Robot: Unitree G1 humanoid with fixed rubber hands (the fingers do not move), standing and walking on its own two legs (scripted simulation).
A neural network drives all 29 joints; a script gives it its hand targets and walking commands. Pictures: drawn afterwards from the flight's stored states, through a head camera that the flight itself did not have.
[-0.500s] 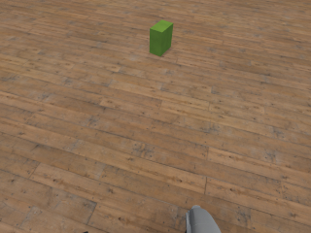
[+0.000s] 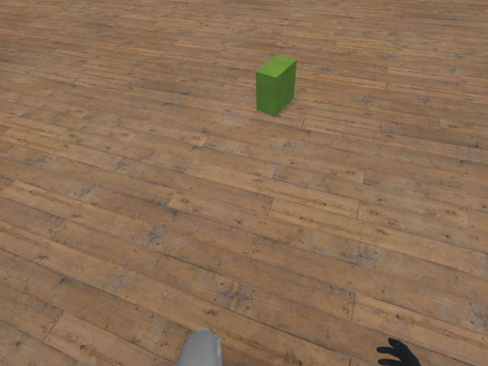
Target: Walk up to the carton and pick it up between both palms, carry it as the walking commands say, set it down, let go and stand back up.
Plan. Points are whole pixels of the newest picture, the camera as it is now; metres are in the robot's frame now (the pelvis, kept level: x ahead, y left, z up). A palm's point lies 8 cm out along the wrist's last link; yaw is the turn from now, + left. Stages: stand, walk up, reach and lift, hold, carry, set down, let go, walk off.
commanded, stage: walk up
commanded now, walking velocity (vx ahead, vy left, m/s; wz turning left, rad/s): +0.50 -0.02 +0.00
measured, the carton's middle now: (276, 85) +1.91 -0.10 -0.63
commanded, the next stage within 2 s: none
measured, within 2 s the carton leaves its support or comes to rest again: neither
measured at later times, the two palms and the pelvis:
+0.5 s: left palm (130, 279) +0.31 +0.30 -0.14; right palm (381, 318) +0.22 -0.21 -0.11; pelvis +0.26 +0.05 +0.01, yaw +1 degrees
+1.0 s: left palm (191, 202) +0.50 +0.19 -0.12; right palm (383, 185) +0.57 -0.32 -0.13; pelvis +0.50 -0.06 +0.00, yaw +0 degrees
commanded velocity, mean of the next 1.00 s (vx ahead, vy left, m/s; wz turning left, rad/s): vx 0.50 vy -0.12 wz -0.01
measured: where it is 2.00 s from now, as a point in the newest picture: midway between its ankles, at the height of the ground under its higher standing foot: (273, 208)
